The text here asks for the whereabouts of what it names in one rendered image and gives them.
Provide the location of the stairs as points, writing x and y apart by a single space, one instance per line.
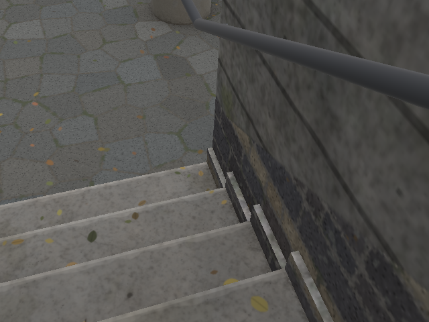
161 247

